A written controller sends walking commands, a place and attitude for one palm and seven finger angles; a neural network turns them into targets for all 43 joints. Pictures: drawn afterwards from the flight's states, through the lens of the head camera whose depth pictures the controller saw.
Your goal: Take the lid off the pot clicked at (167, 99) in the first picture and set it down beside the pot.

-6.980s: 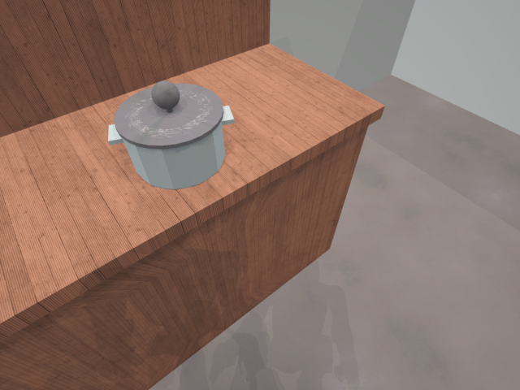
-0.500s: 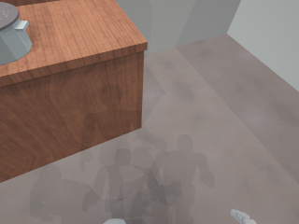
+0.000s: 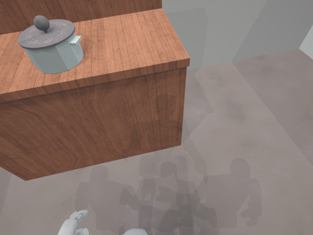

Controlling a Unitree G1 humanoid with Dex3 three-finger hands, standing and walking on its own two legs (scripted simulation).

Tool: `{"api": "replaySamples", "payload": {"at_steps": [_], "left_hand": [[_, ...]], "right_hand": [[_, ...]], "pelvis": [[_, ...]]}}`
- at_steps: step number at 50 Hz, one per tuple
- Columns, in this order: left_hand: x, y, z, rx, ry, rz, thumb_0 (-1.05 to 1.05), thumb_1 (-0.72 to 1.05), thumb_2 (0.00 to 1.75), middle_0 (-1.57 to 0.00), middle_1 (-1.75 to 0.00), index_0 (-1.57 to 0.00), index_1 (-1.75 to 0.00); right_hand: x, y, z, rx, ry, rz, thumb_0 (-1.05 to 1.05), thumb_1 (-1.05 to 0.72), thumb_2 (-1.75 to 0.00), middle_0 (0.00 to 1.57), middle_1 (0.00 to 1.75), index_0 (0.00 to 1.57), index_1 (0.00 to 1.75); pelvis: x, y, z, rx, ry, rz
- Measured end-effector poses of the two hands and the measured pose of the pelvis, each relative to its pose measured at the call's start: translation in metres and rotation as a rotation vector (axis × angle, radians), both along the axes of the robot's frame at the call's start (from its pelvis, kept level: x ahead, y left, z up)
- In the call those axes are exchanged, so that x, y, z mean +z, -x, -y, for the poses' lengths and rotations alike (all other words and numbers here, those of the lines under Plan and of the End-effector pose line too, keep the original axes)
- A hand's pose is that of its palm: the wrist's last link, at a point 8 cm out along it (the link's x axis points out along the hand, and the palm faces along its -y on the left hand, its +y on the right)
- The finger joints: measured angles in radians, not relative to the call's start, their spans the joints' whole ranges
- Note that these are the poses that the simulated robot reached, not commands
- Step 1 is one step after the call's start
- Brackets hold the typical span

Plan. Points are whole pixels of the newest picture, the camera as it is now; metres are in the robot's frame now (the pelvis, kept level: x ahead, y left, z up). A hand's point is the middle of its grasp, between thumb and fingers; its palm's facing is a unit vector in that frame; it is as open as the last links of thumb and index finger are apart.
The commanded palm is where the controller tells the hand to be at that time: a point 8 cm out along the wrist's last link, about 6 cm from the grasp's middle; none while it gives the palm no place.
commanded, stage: turn to face it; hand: left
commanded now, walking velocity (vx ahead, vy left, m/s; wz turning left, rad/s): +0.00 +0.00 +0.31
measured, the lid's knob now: (41, 23) +0.77 +0.44 +0.16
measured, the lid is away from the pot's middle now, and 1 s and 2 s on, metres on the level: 0.00 0.00 0.00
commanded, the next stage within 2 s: take the last steps up to it in 0.20 s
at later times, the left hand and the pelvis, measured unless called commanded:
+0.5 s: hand out of the picture -0.02 +0.24 -0.17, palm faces +0.21 -0.95 -0.24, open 7.4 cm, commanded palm none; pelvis +0.01 +0.03 +0.01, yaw +8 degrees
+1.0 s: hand out of the picture +0.05 +0.19 -0.15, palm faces +0.31 -0.93 -0.19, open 7.4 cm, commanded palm none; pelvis +0.13 +0.04 +0.02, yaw +14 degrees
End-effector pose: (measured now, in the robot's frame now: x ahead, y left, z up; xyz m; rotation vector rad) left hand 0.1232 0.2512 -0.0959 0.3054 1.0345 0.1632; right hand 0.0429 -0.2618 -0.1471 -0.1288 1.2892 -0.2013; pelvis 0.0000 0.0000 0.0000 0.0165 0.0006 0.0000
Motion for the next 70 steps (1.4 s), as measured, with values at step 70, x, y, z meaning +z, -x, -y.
{"api": "replaySamples", "payload": {"at_steps": [70], "left_hand": [[-0.030,-0.119,-0.133,0.347,0.138,-0.182,0.01,0.91,0.90,-0.20,-0.30,-0.19,-0.30]], "right_hand": [[0.020,-0.303,-0.183,0.268,-0.007,0.065,-0.01,-0.94,-0.90,0.21,0.30,0.21,0.30]], "pelvis": [[0.010,-0.258,-0.140,0.198,-0.017,0.002]]}}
